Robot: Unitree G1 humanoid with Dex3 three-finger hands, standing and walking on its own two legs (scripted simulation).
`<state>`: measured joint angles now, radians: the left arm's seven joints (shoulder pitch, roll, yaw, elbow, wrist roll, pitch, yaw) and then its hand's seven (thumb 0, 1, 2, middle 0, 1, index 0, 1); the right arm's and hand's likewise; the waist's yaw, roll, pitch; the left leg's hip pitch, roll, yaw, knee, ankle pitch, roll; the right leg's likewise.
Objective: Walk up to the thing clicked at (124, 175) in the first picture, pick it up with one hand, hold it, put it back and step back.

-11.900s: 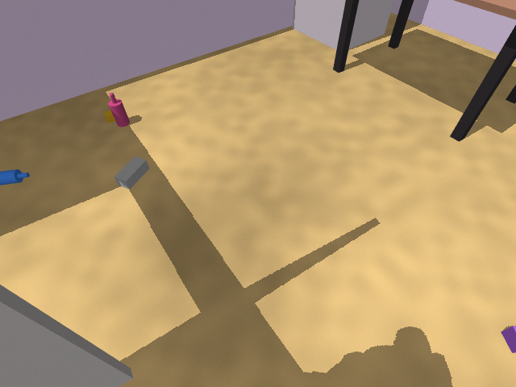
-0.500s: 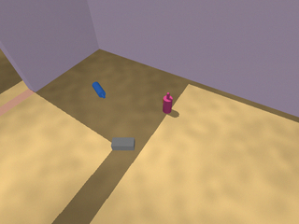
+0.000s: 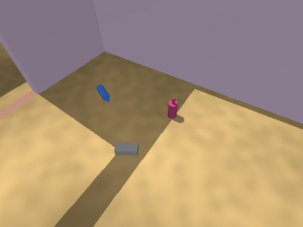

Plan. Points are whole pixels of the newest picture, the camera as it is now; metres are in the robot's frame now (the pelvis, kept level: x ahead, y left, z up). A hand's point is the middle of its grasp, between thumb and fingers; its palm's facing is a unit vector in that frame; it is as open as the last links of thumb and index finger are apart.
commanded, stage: walk up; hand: left
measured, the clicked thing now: (126, 149) +0.75 +0.25 -0.75
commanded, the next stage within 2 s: none
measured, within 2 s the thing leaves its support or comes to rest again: neither
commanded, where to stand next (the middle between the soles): +0.36 +0.03 m, yaw -3 degrees
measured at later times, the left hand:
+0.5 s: hand (58, 205) +0.20 +0.33 -0.16, palm faces -0.10 -0.94 -0.34, open 7.3 cm
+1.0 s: hand (96, 152) +0.39 +0.25 -0.15, palm faces -0.10 -0.93 -0.36, open 7.3 cm
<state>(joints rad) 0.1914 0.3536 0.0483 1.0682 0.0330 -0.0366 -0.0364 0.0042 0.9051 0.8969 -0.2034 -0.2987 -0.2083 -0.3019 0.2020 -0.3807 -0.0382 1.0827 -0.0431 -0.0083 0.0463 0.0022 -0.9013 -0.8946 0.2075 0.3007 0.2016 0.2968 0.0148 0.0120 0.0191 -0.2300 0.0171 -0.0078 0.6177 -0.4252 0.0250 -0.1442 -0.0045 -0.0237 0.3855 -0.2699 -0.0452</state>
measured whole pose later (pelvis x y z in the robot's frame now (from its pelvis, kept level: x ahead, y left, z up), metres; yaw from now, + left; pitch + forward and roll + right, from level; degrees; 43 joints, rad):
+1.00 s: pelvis +0.29 +0.00 -0.01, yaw -5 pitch -3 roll +0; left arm 0.24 0.35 0.04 0.81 0.02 -0.02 -0.02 0.00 0.90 0.90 -0.20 -0.30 -0.21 -0.30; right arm 0.30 -0.42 -0.05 0.84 -0.01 -0.04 0.00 0.00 -0.90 -0.89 0.21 0.30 0.20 0.30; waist 0.02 0.02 0.13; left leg -0.43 0.05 -0.02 0.79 -0.30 -0.01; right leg -0.23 0.03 -0.04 0.53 -0.24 -0.06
